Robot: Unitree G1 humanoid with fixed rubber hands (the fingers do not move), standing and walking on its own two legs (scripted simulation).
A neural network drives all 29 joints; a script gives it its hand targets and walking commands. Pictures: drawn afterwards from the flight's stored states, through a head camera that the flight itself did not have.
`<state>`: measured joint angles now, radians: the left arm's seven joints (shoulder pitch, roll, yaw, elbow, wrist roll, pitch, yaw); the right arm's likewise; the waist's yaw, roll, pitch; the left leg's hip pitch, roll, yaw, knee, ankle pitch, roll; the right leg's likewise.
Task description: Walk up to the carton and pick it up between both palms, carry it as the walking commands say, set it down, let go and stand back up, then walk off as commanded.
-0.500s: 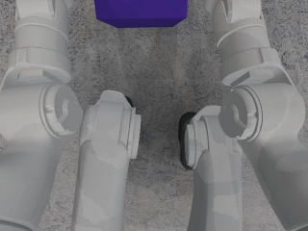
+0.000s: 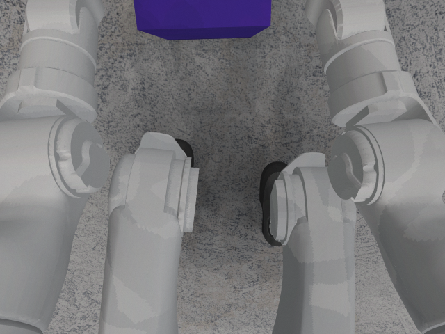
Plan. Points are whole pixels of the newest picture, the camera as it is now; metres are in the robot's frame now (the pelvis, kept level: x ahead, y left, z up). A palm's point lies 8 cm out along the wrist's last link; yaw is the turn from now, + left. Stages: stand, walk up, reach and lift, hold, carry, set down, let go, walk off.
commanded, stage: set down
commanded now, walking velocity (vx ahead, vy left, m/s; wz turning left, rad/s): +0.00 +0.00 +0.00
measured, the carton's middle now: out of the picture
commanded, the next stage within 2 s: let go in 1.62 s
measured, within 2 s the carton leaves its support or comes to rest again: neither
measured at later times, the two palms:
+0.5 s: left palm out of the picture +0.53 +0.27 -0.11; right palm out of the picture +0.58 -0.04 -0.11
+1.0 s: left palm out of the picture +0.54 +0.28 +0.03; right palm out of the picture +0.59 -0.04 +0.04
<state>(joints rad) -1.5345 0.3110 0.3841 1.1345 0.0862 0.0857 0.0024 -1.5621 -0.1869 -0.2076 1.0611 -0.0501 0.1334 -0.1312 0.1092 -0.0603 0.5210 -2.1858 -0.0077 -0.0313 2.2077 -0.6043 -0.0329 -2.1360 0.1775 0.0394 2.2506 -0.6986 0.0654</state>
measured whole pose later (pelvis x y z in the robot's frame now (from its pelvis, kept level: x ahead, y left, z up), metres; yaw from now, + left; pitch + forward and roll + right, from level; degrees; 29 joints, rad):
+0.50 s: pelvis -0.01 +0.01 +0.03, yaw +0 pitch +37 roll -3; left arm -1.56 0.36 0.23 1.08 -0.10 0.14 0.07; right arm -1.58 -0.28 -0.12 1.02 0.13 0.19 -0.18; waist 0.10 -0.04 0.38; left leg -2.20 -0.04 -0.04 2.08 -0.52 -0.01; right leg -2.12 0.10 0.01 2.12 -0.64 0.06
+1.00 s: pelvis +0.00 +0.02 +0.14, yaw +1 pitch +45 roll -3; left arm -1.38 0.28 0.33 0.92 0.00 0.22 0.07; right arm -1.40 -0.20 -0.27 0.89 -0.01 0.24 -0.17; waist 0.10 -0.04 0.09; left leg -2.01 -0.06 -0.05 1.69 -0.46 0.00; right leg -1.94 0.09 0.05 1.70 -0.56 0.06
